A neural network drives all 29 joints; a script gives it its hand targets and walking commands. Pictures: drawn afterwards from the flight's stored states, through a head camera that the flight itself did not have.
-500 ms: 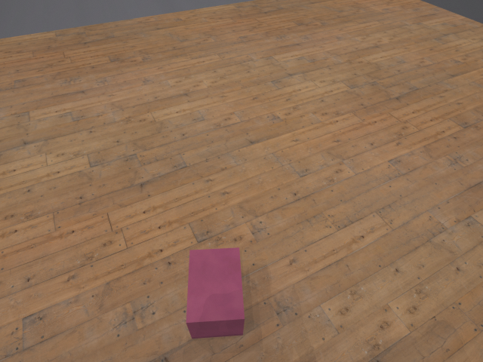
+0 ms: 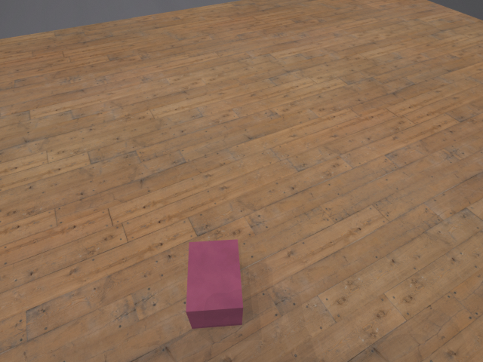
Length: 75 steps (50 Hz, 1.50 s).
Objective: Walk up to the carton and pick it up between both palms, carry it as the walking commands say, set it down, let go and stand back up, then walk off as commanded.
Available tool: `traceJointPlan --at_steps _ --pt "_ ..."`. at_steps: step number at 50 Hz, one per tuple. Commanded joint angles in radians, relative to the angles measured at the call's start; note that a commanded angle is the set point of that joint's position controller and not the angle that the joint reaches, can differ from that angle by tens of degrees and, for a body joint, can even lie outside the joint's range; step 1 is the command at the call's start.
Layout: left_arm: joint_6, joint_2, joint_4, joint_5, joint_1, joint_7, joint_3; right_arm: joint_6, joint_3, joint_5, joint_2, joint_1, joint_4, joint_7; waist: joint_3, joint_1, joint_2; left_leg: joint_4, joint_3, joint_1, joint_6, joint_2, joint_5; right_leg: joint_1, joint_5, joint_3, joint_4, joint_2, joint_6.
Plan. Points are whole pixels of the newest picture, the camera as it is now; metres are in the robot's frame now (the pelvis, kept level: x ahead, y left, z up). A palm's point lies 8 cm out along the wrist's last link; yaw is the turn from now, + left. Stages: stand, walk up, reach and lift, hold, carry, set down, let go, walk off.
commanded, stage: stand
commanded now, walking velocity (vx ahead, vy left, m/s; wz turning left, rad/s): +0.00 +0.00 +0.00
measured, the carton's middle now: (215, 283) +0.52 +0.09 -0.68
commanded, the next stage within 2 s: reach and lift in 0.42 s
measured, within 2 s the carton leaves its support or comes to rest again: neither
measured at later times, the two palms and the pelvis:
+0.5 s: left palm out of the picture +0.06 +0.23 -0.14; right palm out of the picture +0.02 -0.22 -0.15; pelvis -0.01 +0.00 -0.01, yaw -1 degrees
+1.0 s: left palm (123, 339) +0.20 +0.22 -0.15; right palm (340, 346) +0.19 -0.19 -0.16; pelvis +0.02 +0.00 -0.05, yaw +0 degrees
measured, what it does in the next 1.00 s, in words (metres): stands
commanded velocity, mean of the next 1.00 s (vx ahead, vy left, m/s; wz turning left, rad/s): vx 0.00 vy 0.00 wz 0.00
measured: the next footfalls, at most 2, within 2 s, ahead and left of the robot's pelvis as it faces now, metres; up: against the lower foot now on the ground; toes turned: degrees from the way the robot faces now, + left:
none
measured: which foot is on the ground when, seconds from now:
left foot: down 0.00-1.00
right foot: down 0.00-1.00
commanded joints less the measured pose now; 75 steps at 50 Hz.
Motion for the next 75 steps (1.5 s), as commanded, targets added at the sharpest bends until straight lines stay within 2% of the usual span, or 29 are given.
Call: traceJointPlan --at_steps 1,21,22,23,24,25,26,27,28,29,30,31,33,34,38,39,41,44,45,49,53,56,60,63,67,69,70,72,75 --pt "-0.008 0.09 -0.021 0.0 0.043 0.0 0.013 -0.005 -0.011 0.0 -0.075 0.08 -0.015 0.001 0.073 -0.003 -0.008 -0.084 -0.084 -0.068 0.003 0.077 -0.101 -0.06 -0.176 0.123 -0.125 -0.094 -0.015" --pt "-0.017 0.093 -0.011 0.0 0.037 -0.001 0.015 -0.017 -0.003 0.003 -0.064 0.089 -0.001 -0.001 0.055 0.006 0.009 -0.061 -0.08 -0.067 -0.009 0.09 0.002 -0.014 -0.046 0.109 -0.097 -0.097 -0.008" --pt "0.015 0.175 -0.631 -0.017 -0.692 -0.016 0.048 0.027 -0.001 0.067 -0.171 -0.84 -0.682 0.025 -0.078 0.138 0.0 0.115 -0.045 -0.296 0.082 -0.017 -0.329 -0.296 -0.407 0.03 0.134 0.01 -0.032" --pt "0.117 0.12 -0.567 -0.036 -0.639 -0.006 0.055 0.125 0.071 0.116 -0.109 -0.717 -0.607 0.016 -0.13 0.108 -0.042 0.142 0.002 -0.28 0.078 -0.002 -0.381 -0.232 -0.458 0.033 0.12 -0.014 -0.035" --pt "0.196 0.128 -0.588 -0.054 -0.531 -0.016 0.011 0.198 0.076 0.145 -0.109 -0.638 -0.609 0.004 -0.062 0.087 -0.006 0.137 0.014 -0.282 0.083 0.016 -0.384 -0.239 -0.445 0.014 0.129 -0.001 -0.045" --pt "0.28 0.128 -0.578 -0.05 -0.474 -0.018 -0.021 0.287 0.043 0.121 -0.122 -0.535 -0.568 -0.013 -0.001 0.067 0.006 0.148 0.028 -0.308 0.079 0.001 -0.363 -0.228 -0.438 0.03 0.115 -0.023 -0.06" --pt "0.389 0.101 -0.508 -0.063 -0.322 -0.01 -0.028 0.391 0.046 0.123 -0.141 -0.406 -0.514 -0.02 -0.009 0.06 0.006 0.125 0.037 -0.244 0.052 -0.018 -0.255 -0.237 -0.337 0.011 0.104 -0.033 -0.063" --pt "0.498 0.109 -0.434 -0.064 -0.253 -0.017 -0.029 0.504 0.023 0.088 -0.095 -0.272 -0.434 -0.033 0.023 0.038 -0.023 0.177 0.032 -0.221 0.065 -0.044 -0.179 -0.268 -0.273 0.039 0.102 -0.025 -0.059" --pt "0.585 0.118 -0.362 -0.066 -0.112 -0.027 -0.052 0.598 -0.003 0.073 -0.094 -0.13 -0.383 -0.04 -0.026 -0.016 -0.059 0.182 0.011 -0.132 0.074 -0.063 -0.098 -0.293 -0.163 0.031 0.103 -0.006 -0.049" --pt "0.632 0.137 -0.36 -0.038 -0.052 -0.027 -0.02 0.651 -0.017 0.066 -0.104 -0.093 -0.365 -0.033 -0.029 -0.009 0.0 0.161 -0.011 -0.091 0.066 -0.07 -0.085 -0.324 -0.166 0.019 0.093 0.006 -0.053" --pt "0.664 0.138 -0.412 -0.022 -0.025 -0.029 0.001 0.687 -0.038 0.05 -0.108 -0.072 -0.338 -0.008 -0.047 -0.01 0.018 0.137 -0.02 -0.098 0.063 -0.075 -0.109 -0.322 -0.189 0.026 0.098 0.015 -0.048" --pt "0.671 0.125 -0.489 -0.004 -0.052 -0.04 0.028 0.699 -0.052 0.043 -0.094 -0.115 -0.369 0.021 -0.066 0.007 0.031 0.112 -0.03 -0.153 0.072 -0.072 -0.158 -0.278 -0.226 0.029 0.113 0.032 -0.042" --pt "0.649 0.069 -0.667 0.014 -0.208 -0.054 0.066 0.67 -0.052 0.05 -0.019 -0.22 -0.506 0.055 -0.066 0.014 0.021 0.1 -0.04 -0.232 0.081 -0.059 -0.119 -0.25 -0.17 0.056 0.102 0.055 -0.032" --pt "0.639 0.054 -0.722 0.014 -0.262 -0.057 0.061 0.655 -0.059 0.045 -0.006 -0.276 -0.559 0.056 -0.085 0.002 0.009 0.113 -0.043 -0.233 0.085 -0.06 -0.094 -0.257 -0.143 0.058 0.109 0.063 -0.027" --pt "0.586 0.061 -0.771 0.041 -0.342 -0.081 0.094 0.598 -0.068 -0.013 0.038 -0.389 -0.773 0.049 -0.143 0.007 -0.031 0.224 -0.037 -0.327 0.104 -0.046 -0.089 -0.308 -0.117 0.079 0.213 0.049 -0.025" --pt "0.568 0.064 -0.769 0.049 -0.334 -0.089 0.109 0.58 -0.075 -0.021 0.03 -0.4 -0.81 0.049 -0.184 0.015 -0.017 0.247 -0.037 -0.343 0.097 -0.042 -0.059 -0.31 -0.08 0.078 0.242 0.043 -0.024" --pt "0.535 0.057 -0.772 0.06 -0.31 -0.091 0.133 0.55 -0.085 -0.024 0.012 -0.384 -0.835 0.051 -0.294 0.032 0.012 0.291 -0.033 -0.353 0.076 -0.044 0.038 -0.29 0.031 0.077 0.303 0.043 -0.022" --pt "0.494 0.057 -0.765 0.073 -0.227 -0.094 0.141 0.513 -0.081 -0.028 0.012 -0.291 -0.842 0.035 -0.46 0.035 0.004 0.363 -0.029 -0.405 0.048 -0.061 0.204 -0.21 0.294 0.087 0.387 0.041 -0.014" --pt "0.488 0.055 -0.737 0.074 -0.195 -0.093 0.143 0.509 -0.082 -0.035 0.014 -0.25 -0.828 0.026 -0.488 0.027 -0.017 0.375 -0.029 -0.43 0.045 -0.065 0.242 -0.196 0.371 0.089 0.408 0.04 -0.007" --pt "0.46 0.057 -0.69 0.052 -0.132 -0.092 0.131 0.489 -0.055 -0.038 0.065 -0.157 -0.778 0.008 -0.491 0.017 -0.059 0.39 -0.026 -0.508 0.038 -0.073 0.311 -0.223 0.458 0.084 0.422 0.042 0.006" --pt "0.408 0.044 -0.695 0.031 -0.196 -0.091 0.133 0.439 -0.037 -0.006 0.101 -0.208 -0.766 0.005 -0.4 0.025 -0.034 0.397 -0.032 -0.574 0.044 -0.058 0.241 -0.348 0.327 0.07 0.409 0.047 0.004" --pt "0.381 0.042 -0.719 0.015 -0.305 -0.089 0.137 0.404 -0.051 0.015 0.079 -0.309 -0.778 0.003 -0.376 0.037 0.028 0.41 -0.034 -0.57 0.043 -0.044 0.15 -0.452 0.14 0.06 0.395 0.052 -0.001" --pt "0.392 0.052 -0.762 0.004 -0.394 -0.082 0.144 0.417 -0.094 0.005 0.04 -0.41 -0.79 -0.003 -0.44 0.029 0.068 0.429 -0.026 -0.557 0.038 -0.048 0.065 -0.485 0.018 0.055 0.426 0.056 0.004" --pt "0.413 0.064 -0.781 -0.001 -0.481 -0.07 0.151 0.44 -0.091 0.003 0.031 -0.523 -0.778 0.004 -0.448 0.029 0.046 0.441 -0.021 -0.578 0.042 -0.054 -0.03 -0.513 -0.076 0.044 0.449 0.052 0.015" --pt "0.454 0.058 -0.715 -0.003 -0.567 -0.056 0.149 0.479 -0.096 -0.004 0.028 -0.658 -0.708 0.015 -0.412 0.026 0.011 0.44 -0.017 -0.597 0.04 -0.059 -0.139 -0.533 -0.181 0.026 0.467 0.049 0.013" --pt "0.465 0.052 -0.684 -0.009 -0.639 -0.045 0.148 0.488 -0.108 -0.009 0.021 -0.731 -0.665 0.017 -0.395 0.02 -0.005 0.438 -0.023 -0.606 0.037 -0.057 -0.171 -0.559 -0.206 0.021 0.479 0.049 0.012" --pt "0.467 0.055 -0.665 -0.009 -0.688 -0.04 0.151 0.491 -0.113 -0.007 0.023 -0.785 -0.641 0.016 -0.384 0.03 -0.004 0.436 -0.022 -0.62 0.036 -0.059 -0.19 -0.565 -0.229 0.024 0.477 0.049 0.01" --pt "0.467 0.048 -0.636 -0.013 -0.764 -0.029 0.154 0.488 -0.132 -0.011 0.015 -0.85 -0.601 0.012 -0.365 0.019 -0.009 0.434 -0.024 -0.634 0.033 -0.057 -0.219 -0.589 -0.25 0.02 0.482 0.054 0.01" --pt "0.45 0.04 -0.608 -0.009 -0.86 -0.009 0.174 0.466 -0.156 -0.018 0.004 -0.955 -0.558 0.0 -0.399 0.028 -0.01 0.444 -0.022 -0.647 0.026 -0.058 -0.196 -0.617 -0.231 0.019 0.503 0.063 0.013"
